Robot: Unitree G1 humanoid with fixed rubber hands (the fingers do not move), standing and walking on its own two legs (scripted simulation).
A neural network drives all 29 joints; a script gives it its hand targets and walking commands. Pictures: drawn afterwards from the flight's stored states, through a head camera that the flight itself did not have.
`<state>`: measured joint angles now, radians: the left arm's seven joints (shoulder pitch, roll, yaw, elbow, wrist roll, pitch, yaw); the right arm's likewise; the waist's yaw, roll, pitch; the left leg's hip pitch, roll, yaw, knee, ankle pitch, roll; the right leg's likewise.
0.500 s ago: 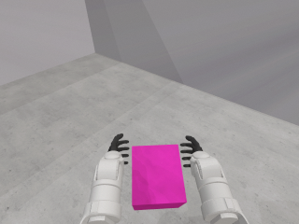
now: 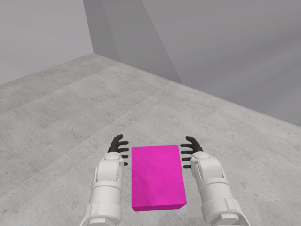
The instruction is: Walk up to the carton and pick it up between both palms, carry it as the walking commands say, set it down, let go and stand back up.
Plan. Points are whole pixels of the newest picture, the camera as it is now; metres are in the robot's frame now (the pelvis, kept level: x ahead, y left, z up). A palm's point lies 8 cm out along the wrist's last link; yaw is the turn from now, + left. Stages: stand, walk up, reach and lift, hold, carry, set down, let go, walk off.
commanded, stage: carry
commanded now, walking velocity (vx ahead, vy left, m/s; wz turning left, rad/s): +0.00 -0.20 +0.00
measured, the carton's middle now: (155, 179) +0.31 +0.00 -0.06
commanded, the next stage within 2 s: none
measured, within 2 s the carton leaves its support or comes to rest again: neither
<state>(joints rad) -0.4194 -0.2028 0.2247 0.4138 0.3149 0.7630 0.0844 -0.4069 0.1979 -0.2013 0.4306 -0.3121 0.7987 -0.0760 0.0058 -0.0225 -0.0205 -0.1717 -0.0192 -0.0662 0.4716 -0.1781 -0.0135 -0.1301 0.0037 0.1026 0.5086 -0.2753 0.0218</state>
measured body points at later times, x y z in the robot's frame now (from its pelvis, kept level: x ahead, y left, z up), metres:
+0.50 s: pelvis +0.00 -0.07 -0.02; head +0.01 -0.07 +0.43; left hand +0.31 +0.06 +0.07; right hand +0.30 -0.18 +0.07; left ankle +0.02 +0.08 -0.71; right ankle +0.02 -0.15 -0.74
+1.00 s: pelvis -0.04 -0.16 -0.01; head -0.04 -0.17 +0.44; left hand +0.26 -0.02 +0.09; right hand +0.27 -0.26 +0.08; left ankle -0.03 -0.01 -0.70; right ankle +0.00 -0.26 -0.74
